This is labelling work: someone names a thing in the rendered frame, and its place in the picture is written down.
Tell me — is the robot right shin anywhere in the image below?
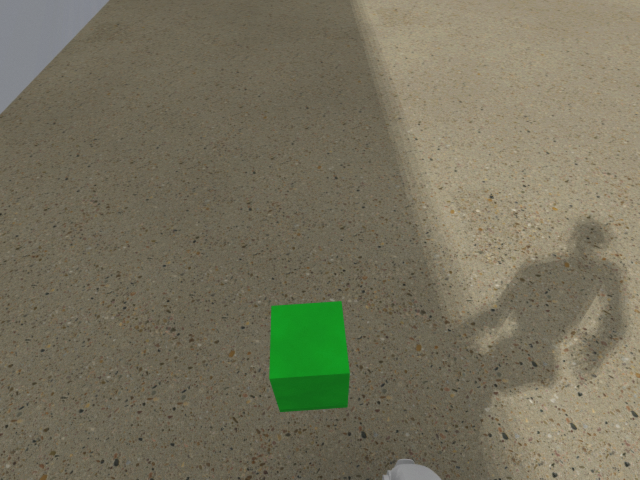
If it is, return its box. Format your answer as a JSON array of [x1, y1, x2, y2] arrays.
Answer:
[[394, 459, 415, 467]]

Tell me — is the carton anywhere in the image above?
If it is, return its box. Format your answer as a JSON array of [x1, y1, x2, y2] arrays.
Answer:
[[269, 301, 350, 412]]

